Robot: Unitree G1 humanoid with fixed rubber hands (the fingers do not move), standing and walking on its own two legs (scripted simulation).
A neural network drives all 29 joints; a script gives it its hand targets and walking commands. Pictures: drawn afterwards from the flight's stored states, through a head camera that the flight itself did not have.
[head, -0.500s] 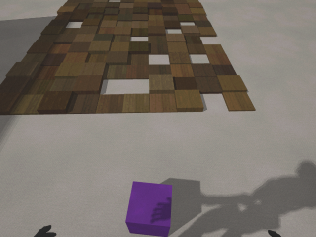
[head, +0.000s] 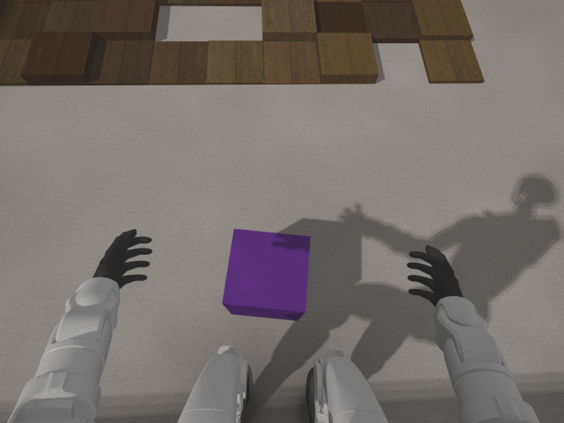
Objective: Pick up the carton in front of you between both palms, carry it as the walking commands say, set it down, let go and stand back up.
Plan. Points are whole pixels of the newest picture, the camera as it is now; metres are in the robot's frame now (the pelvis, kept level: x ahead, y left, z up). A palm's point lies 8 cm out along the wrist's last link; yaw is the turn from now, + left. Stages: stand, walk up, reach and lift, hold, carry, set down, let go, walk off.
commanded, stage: reach and lift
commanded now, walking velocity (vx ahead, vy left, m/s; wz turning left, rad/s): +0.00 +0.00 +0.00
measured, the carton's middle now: (268, 278) +0.41 +0.03 -0.58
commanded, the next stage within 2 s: none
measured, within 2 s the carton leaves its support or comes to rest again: neither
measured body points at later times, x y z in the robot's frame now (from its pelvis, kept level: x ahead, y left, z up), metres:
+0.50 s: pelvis -0.07 +0.01 -0.08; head +0.22 +0.03 +0.27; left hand +0.46 +0.22 -0.18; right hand +0.43 -0.16 -0.18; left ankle +0.03 +0.11 -0.67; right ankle +0.03 -0.13 -0.67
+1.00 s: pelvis -0.08 +0.00 -0.27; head +0.26 +0.01 +0.03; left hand +0.44 +0.22 -0.43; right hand +0.41 -0.17 -0.43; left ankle +0.03 +0.11 -0.67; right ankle +0.03 -0.13 -0.67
